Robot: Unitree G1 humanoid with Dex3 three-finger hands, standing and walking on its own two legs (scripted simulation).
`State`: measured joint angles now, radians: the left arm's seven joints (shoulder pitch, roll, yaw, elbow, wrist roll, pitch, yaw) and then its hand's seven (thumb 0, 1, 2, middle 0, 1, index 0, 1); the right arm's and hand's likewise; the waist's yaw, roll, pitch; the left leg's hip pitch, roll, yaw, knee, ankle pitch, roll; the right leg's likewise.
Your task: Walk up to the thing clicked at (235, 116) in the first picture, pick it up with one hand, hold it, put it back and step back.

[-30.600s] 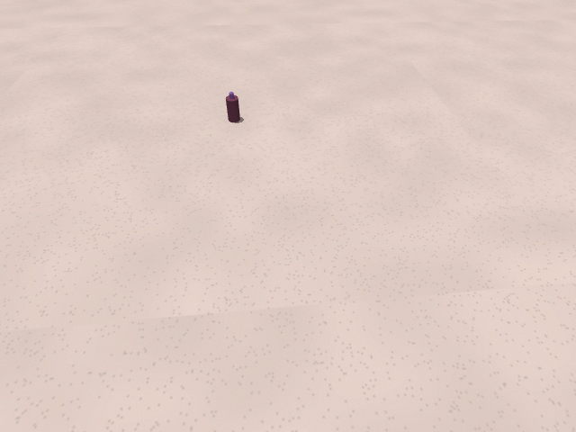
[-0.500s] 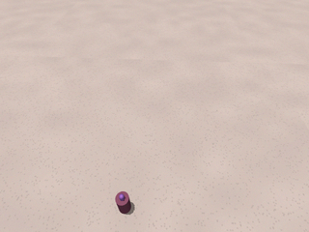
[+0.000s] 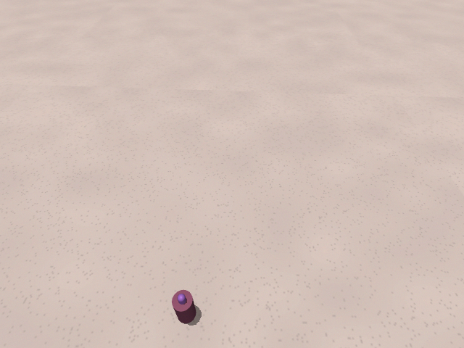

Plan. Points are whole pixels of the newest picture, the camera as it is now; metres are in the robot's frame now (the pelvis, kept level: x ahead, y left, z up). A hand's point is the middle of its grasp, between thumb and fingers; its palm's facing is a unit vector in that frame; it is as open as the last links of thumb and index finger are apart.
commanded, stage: stand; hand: left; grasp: from the side
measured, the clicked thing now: (183, 305) +0.41 +0.20 -0.68
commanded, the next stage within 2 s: step back in 0.12 s
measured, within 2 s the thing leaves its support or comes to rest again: neither
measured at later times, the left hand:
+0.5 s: hand out of the picture +0.09 +0.31 -0.18, palm faces +0.01 -0.92 -0.38, open 7.4 cm
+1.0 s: hand out of the picture -0.05 +0.29 -0.15, palm faces -0.01 -0.91 -0.41, open 7.4 cm
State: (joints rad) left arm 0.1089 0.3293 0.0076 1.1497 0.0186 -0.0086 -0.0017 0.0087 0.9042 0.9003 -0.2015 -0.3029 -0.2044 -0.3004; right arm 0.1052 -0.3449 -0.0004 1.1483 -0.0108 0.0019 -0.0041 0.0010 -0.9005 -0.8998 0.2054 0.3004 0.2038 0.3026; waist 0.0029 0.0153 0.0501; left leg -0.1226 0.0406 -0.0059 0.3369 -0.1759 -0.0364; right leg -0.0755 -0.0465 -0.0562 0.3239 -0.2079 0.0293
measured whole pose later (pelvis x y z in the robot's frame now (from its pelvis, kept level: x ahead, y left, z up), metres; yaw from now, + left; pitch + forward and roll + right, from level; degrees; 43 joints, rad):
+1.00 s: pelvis -0.16 +0.04 -0.02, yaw +0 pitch -2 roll +1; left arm 0.14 0.34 0.06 0.82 0.04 0.03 0.01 0.01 0.90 0.90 -0.21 -0.30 -0.21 -0.30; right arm 0.18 -0.41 -0.04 0.88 0.00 0.05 -0.02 0.00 -0.90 -0.90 0.21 0.30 0.20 0.30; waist 0.01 0.03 0.17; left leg -0.38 -0.08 -0.10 0.98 -0.49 -0.01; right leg -0.31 -0.02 0.02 0.62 -0.28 -0.01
